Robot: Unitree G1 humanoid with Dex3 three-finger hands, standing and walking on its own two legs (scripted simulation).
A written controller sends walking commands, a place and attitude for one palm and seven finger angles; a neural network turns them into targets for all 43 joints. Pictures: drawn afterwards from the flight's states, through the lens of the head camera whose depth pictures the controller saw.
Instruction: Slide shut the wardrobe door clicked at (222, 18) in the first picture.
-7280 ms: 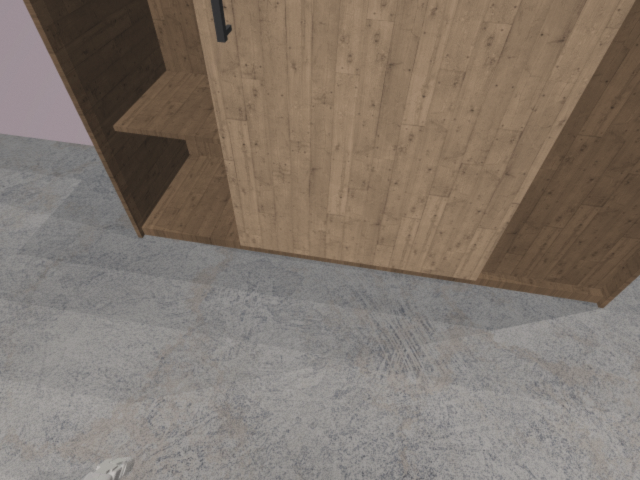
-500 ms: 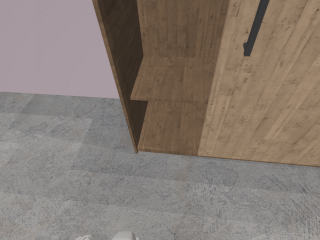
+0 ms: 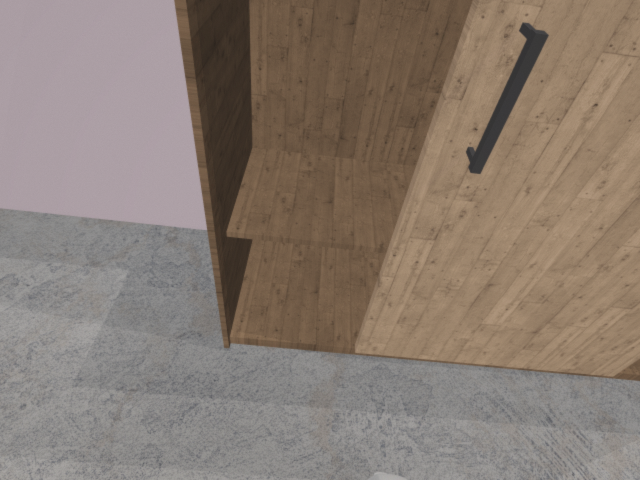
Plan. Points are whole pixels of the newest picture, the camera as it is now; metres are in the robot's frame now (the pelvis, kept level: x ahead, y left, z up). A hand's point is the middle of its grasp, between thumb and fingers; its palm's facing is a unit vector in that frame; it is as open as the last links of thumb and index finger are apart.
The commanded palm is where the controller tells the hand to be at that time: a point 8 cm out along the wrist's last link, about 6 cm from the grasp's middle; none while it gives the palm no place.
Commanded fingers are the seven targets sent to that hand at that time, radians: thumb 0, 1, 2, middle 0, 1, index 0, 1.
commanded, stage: take the last steps up to it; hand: right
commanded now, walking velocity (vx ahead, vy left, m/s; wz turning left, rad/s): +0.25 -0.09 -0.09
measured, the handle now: (499, 104) +0.66 -0.24 +0.20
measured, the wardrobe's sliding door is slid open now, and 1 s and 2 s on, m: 0.43 0.43 0.43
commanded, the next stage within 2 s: come to a stop and stand still in 0.28 s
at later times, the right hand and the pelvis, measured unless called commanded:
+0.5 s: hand out of the picture +0.15 -0.28 -0.19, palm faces +0.10 +0.97 -0.20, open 7.4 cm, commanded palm none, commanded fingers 0.00 -0.90 -0.90 0.20 0.30 0.20 0.30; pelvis +0.16 -0.10 -0.01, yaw +0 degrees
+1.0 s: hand (471, 442) +0.25 -0.24 -0.17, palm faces +0.00 +0.96 -0.27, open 7.4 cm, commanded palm none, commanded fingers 0.00 -0.90 -0.90 0.20 0.30 0.20 0.30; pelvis +0.17 -0.06 -0.01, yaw +1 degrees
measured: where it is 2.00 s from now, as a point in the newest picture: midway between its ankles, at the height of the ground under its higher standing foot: outside the picture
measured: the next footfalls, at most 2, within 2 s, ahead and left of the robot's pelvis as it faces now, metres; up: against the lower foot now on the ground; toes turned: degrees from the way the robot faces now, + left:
right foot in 0.28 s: +0.22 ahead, -0.18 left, +0.00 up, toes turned -8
left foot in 0.78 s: +0.24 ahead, +0.04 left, +0.00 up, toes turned +4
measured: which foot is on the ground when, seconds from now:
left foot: down 0.00-0.28, up 0.30-0.76, down 0.78-1.00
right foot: up 0.00-0.26, down 0.28-0.78, up 0.80-1.00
